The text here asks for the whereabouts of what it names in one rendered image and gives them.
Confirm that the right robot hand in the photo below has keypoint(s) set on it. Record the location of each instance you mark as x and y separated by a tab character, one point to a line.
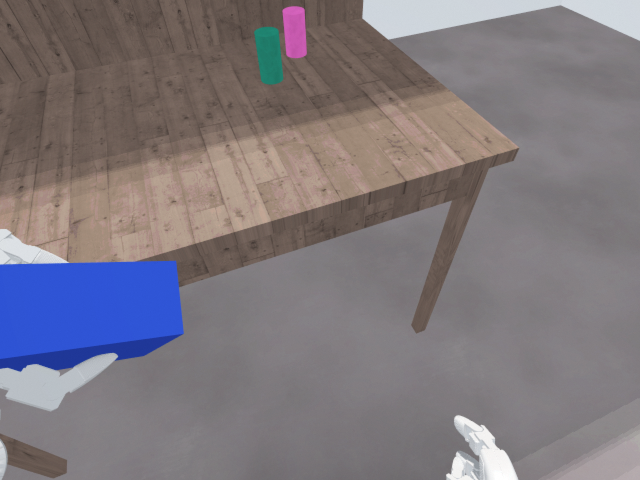
494	464

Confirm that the left robot hand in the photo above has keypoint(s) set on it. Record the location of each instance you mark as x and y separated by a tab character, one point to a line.
36	385

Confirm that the table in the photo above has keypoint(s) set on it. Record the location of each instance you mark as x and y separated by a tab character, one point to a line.
140	130

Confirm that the sponge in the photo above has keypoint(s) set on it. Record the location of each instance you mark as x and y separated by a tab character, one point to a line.
58	315

